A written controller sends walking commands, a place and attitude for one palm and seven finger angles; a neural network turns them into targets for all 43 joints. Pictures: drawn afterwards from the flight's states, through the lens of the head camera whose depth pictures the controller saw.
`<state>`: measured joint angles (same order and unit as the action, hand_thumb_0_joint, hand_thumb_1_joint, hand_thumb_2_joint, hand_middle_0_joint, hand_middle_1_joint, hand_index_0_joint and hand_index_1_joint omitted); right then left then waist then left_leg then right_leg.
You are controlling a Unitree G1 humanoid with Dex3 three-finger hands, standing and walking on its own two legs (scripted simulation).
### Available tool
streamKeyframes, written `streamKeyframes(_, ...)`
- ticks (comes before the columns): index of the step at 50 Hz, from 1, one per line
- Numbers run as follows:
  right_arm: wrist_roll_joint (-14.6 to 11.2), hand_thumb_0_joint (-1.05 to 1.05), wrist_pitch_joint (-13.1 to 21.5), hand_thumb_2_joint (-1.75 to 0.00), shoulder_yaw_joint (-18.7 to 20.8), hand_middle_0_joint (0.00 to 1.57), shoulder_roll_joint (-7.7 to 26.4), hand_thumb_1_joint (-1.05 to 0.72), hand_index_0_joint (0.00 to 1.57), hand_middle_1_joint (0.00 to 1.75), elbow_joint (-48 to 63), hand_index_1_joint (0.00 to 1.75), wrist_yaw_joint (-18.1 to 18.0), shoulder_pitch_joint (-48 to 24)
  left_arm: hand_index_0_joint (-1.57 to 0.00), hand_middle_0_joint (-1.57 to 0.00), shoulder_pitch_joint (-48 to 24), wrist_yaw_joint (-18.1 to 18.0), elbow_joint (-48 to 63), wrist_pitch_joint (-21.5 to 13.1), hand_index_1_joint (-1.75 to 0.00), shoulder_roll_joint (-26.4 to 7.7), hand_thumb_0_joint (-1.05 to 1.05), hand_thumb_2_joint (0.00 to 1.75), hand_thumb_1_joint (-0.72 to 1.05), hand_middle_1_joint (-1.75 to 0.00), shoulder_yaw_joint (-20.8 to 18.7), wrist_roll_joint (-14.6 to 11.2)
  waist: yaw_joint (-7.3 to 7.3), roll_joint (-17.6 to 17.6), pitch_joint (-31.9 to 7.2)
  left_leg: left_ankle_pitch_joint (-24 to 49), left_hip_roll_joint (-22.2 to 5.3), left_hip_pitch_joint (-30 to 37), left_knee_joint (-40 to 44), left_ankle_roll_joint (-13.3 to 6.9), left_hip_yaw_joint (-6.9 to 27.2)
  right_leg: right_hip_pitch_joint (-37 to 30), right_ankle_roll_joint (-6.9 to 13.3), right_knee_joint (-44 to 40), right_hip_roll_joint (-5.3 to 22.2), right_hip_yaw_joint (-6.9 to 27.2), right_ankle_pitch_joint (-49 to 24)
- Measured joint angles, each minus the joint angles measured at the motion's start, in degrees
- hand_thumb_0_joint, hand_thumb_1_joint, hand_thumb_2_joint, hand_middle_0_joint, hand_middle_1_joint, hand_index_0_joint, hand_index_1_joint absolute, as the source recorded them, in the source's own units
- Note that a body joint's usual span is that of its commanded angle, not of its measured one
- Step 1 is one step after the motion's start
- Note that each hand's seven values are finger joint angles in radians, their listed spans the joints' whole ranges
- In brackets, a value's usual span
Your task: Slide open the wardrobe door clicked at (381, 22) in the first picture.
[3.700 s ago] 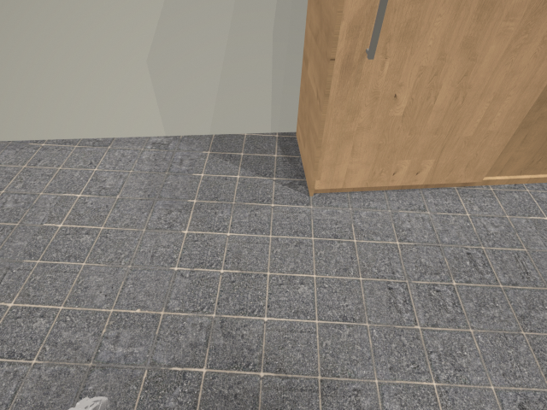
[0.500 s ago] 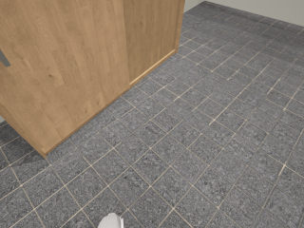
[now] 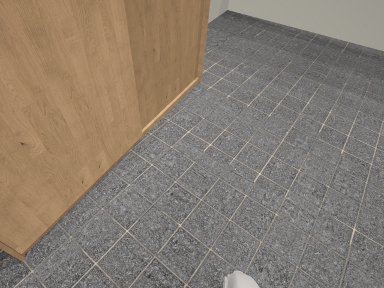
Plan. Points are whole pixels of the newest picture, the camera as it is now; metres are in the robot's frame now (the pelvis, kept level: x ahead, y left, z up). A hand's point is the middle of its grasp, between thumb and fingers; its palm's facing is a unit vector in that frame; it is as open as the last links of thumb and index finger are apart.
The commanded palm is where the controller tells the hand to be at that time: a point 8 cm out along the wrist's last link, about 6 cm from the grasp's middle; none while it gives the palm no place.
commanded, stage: walk to a spot facing it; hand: left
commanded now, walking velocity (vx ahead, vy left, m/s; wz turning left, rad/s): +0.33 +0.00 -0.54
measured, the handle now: out of the picture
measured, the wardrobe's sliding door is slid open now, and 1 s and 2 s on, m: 0.00 0.00 0.00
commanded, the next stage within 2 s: turn to face it in 0.16 s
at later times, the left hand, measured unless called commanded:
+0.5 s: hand (163, 216) +0.33 +0.10 -0.16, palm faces -0.10 -0.97 -0.21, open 7.2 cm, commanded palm none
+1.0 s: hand (126, 222) +0.31 +0.20 -0.18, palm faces +0.21 -0.95 -0.25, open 7.4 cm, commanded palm none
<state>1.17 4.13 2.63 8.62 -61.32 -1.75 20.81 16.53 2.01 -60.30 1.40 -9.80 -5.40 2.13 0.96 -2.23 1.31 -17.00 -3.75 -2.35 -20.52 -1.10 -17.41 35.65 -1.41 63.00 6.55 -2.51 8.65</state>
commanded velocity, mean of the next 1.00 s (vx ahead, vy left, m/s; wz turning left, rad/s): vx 0.06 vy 0.00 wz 0.35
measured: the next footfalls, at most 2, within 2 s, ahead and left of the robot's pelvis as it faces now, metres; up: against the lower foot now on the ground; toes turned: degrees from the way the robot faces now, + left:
right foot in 0.22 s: +0.25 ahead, -0.15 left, +0.00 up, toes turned -15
left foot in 0.68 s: +0.35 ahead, +0.05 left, +0.00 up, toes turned +11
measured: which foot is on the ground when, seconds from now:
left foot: down 0.00-0.22, up 0.24-0.66, down 0.68-1.00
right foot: up 0.00-0.20, down 0.22-0.70, up 0.72-1.00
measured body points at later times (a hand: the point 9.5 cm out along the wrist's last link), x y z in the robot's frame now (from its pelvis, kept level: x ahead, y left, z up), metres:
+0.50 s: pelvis +0.21 -0.07 -0.01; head +0.21 -0.07 +0.44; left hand +0.34 +0.15 -0.15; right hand +0.22 -0.30 -0.16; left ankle +0.27 +0.07 -0.69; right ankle +0.21 -0.14 -0.74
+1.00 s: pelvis +0.28 -0.02 +0.00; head +0.31 +0.00 +0.44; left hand +0.30 +0.25 -0.16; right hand +0.37 -0.26 -0.14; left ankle +0.31 +0.04 -0.74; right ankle +0.28 -0.21 -0.66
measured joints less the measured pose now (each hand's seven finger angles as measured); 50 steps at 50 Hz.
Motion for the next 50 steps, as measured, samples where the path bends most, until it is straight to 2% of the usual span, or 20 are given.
streamKeyframes(4,0.3,0.00,-0.3,-0.90,-0.2,0.20,-0.8,-0.93,0.20,0.30,-1.6,0.30,0.1,3.5,-0.20,-0.20,-3.4,0.2,0.6,0.5,-0.30,-0.7,0.01,0.90,0.92,-0.30,-0.1,0.0,-1.66,0.6,1.4,-2.7,-0.8,4.2,1.1,1.7,-2.3,-0.7,0.2,-10.4,0.1,-3.0,-0.4)
streamKeyframes(8,0.7,0.00,-0.9,-0.90,-0.1,0.20,-1.0,-0.92,0.20,0.30,-2.8,0.30,0.4,6.1,-0.20,-0.20,-7.3,0.4,2.1,0.0,-0.30,-1.1,0.01,0.90,0.92,-0.30,0.2,-0.2,-3.57,2.1,3.5,-7.1,-2.7,7.4,-1.0,4.4,-4.7,-3.9,2.3,-20.5,-2.0,-5.4,2.3)
streamKeyframes(10,0.5,0.01,-1.5,-0.90,-0.1,0.20,-1.1,-0.92,0.20,0.30,-3.5,0.30,0.6,7.3,-0.20,-0.19,-8.8,0.5,3.2,-1.2,-0.30,-1.5,0.01,0.90,0.92,-0.30,0.4,-0.2,-3.79,3.1,4.2,-10.7,-5.0,7.7,-6.5,5.6,-5.5,-7.4,4.1,-25.2,-4.1,-6.9,3.4)
streamKeyframes(11,0.2,0.01,-1.9,-0.90,-0.1,0.20,-1.4,-0.91,0.20,0.30,-3.8,0.30,1.0,8.1,-0.20,-0.20,-9.0,0.5,3.8,-2.3,-0.30,-2.1,0.01,0.90,0.91,-0.30,0.6,-0.1,-3.61,2.5,4.1,-12.1,-6.3,6.0,-13.2,5.6,-5.2,-9.9,5.2,-27.8,-4.5,-7.2,1.5)
streamKeyframes(12,-0.2,0.01,-2.5,-0.90,-0.2,0.20,-1.5,-0.91,0.20,0.30,-4.0,0.30,1.2,7.9,-0.20,-0.20,-9.4,0.2,4.3,-3.3,-0.30,-2.4,0.01,0.90,0.91,-0.30,0.5,-0.2,-3.01,2.4,4.2,-13.1,-7.2,2.3,-23.6,5.3,-2.4,-9.3,6.2,-25.8,-4.9,-7.0,0.6)
streamKeyframes(14,-0.6,0.01,-3.6,-0.90,-0.1,0.20,-1.2,-0.91,0.20,0.30,-3.7,0.30,1.2,5.4,-0.20,-0.20,-9.9,-0.5,4.8,-4.3,-0.30,-2.4,0.01,0.90,0.91,-0.30,0.6,-1.0,-3.02,2.7,5.0,-13.2,-6.3,-7.0,-43.6,4.4,6.2,-9.8,7.3,-22.4,-6.0,-6.7,4.4)
streamKeyframes(15,-0.6,0.01,-3.7,-0.90,0.0,0.20,-1.0,-0.91,0.20,0.30,-3.2,0.30,1.0,3.8,-0.20,-0.20,-9.9,-0.9,4.8,-4.3,-0.30,-2.4,0.01,0.90,0.91,-0.30,0.9,-1.2,-3.21,2.7,5.0,-11.4,-5.5,-11.3,-50.1,4.1,9.1,-11.1,7.5,-22.9,-6.4,-6.5,5.6)
streamKeyframes(16,-0.5,0.01,-3.7,-0.90,0.1,0.20,-0.7,-0.91,0.20,0.30,-2.5,0.30,0.9,2.2,-0.20,-0.20,-9.7,-1.3,4.5,-4.3,-0.30,-2.2,0.01,0.90,0.91,-0.30,1.1,-1.3,-3.35,2.8,4.9,-9.2,-5.1,-15.0,-53.8,3.8,10.9,-12.7,7.4,-24.3,-6.9,-6.4,6.0)
streamKeyframes(17,-0.3,0.01,-3.6,-0.90,0.1,0.20,-0.3,-0.91,0.20,0.30,-1.8,0.30,0.7,0.5,-0.20,-0.20,-9.4,-1.7,4.1,-4.3,-0.30,-1.8,0.01,0.90,0.91,-0.30,1.5,-1.4,-3.50,3.0,4.4,-7.2,-5.0,-18.2,-54.9,3.6,12.0,-14.2,6.4,-26.3,-7.3,-6.2,5.4)
streamKeyframes(21,-0.1,0.01,-3.6,-0.90,-0.2,0.20,0.5,-0.91,0.20,0.30,1.8,0.30,0.3,-5.1,-0.20,-0.20,-8.3,-2.8,2.5,-4.5,-0.30,0.0,0.00,0.90,0.92,-0.30,2.6,-1.4,-4.60,3.9,2.2,-2.4,-4.9,-27.2,-48.0,3.8,14.2,-19.6,6.5,-33.2,-8.1,-6.6,4.2)
streamKeyframes(24,-0.1,0.01,-4.0,-0.90,-0.2,0.20,0.7,-0.93,0.20,0.30,3.1,0.30,0.1,-7.1,-0.20,-0.20,-8.3,-3.1,2.4,-4.2,-0.30,0.3,0.00,0.90,0.94,-0.30,2.9,-1.5,-4.49,4.4,0.8,0.4,-4.6,-29.2,-40.0,4.2,14.3,-22.9,6.1,-35.8,-8.0,-8.0,4.8)
streamKeyframes(28,-0.2,0.01,-5.2,-0.90,-0.2,0.20,1.2,-0.94,0.20,0.30,3.6,0.30,1.0,-8.2,-0.20,-0.20,-8.5,-3.0,3.3,-3.6,-0.30,0.6,0.00,0.90,0.94,-0.30,3.2,-1.2,-3.37,3.9,0.3,0.7,-3.7,-27.5,-31.5,4.5,12.3,-26.0,5.1,-36.0,-7.1,-10.5,7.2)
streamKeyframes(33,0.1,0.01,-6.3,-0.90,-0.2,0.20,1.4,-0.93,0.20,0.30,4.8,0.30,2.2,-9.3,-0.20,-0.20,-7.4,-3.0,4.3,-2.5,-0.30,0.0,0.00,0.90,0.93,-0.30,2.8,-0.9,-2.00,2.0,1.4,-0.3,-2.0,-21.8,-22.4,3.5,9.8,-27.2,3.0,-31.3,-4.6,-13.6,12.2)
streamKeyframes(34,0.2,0.01,-6.2,-0.90,-0.2,0.20,1.5,-0.92,0.20,0.30,5.4,0.30,2.4,-9.3,-0.20,-0.20,-6.8,-3.0,4.5,-2.2,-0.30,-0.2,0.00,0.90,0.92,-0.30,2.7,-1.0,-1.90,1.6,1.6,1.4,-1.5,-20.0,-19.5,3.1,9.4,-26.8,2.4,-29.1,-3.7,-14.1,13.7)
streamKeyframes(35,0.4,0.01,-6.0,-0.90,-0.1,0.20,1.4,-0.92,0.20,0.30,5.8,0.30,2.4,-9.5,-0.20,-0.20,-6.3,-2.9,4.5,-1.8,-0.30,-0.7,0.00,0.90,0.92,-0.30,2.4,-1.2,-1.91,0.6,2.0,1.8,-0.3,-19.4,-18.6,0.6,9.0,-25.5,1.7,-25.6,-2.1,-14.2,15.3)
streamKeyframes(36,0.5,0.01,-5.7,-0.90,-0.1,0.20,1.4,-0.92,0.20,0.30,6.5,0.30,2.5,-9.9,-0.20,-0.20,-6.0,-2.9,4.4,-1.2,-0.30,-1.1,0.00,0.90,0.92,-0.30,2.2,-1.5,-1.76,-0.1,2.5,1.2,0.7,-19.8,-19.3,-1.6,8.7,-23.2,0.5,-20.0,-1.1,-12.8,18.4)
streamKeyframes(38,0.3,0.01,-5.1,-0.90,-0.3,0.20,1.7,-0.92,0.20,0.30,7.4,0.30,2.2,-10.3,-0.20,-0.20,-5.6,-3.1,4.2,0.2,-0.30,-1.8,0.00,0.90,0.91,-0.30,1.9,-1.5,-1.79,-0.1,3.2,0.2,1.5,-20.0,-19.5,-3.8,8.9,-17.6,-1.0,-7.3,-1.9,-7.5,23.0)
streamKeyframes(41,0.2,0.00,-4.9,-0.90,-0.4,0.20,1.8,-0.91,0.20,0.30,7.9,0.30,1.5,-9.9,-0.20,-0.20,-5.5,-2.9,3.9,1.2,-0.30,-2.7,0.01,0.90,0.91,-0.30,1.1,-1.2,-1.86,0.4,3.6,2.0,2.8,-18.6,-15.4,-3.9,9.9,-11.6,-2.3,2.5,-2.4,-2.5,19.2)
streamKeyframes(45,0.0,0.01,-5.0,-0.90,-0.4,0.20,1.9,-0.91,0.20,0.30,7.5,0.30,1.3,-9.1,-0.20,-0.20,-5.5,-2.7,4.6,1.3,-0.30,-3.8,0.01,0.90,0.91,-0.30,0.3,-1.1,-1.42,0.9,3.3,5.3,4.3,-16.4,-9.1,-4.4,11.6,-8.2,-3.6,2.5,-1.2,1.0,13.6)
streamKeyframes(50,-0.1,0.01,-5.3,-0.90,0.1,0.20,1.9,-0.91,0.20,0.30,7.2,0.30,1.6,-8.3,-0.20,-0.20,-6.1,-2.9,5.5,1.6,-0.30,-4.8,0.01,0.90,0.91,-0.30,-0.1,-1.1,-1.67,1.8,2.6,7.5,5.4,-15.2,-5.5,-4.2,14.8,-8.2,-4.9,-1.4,-0.9,2.8,12.0)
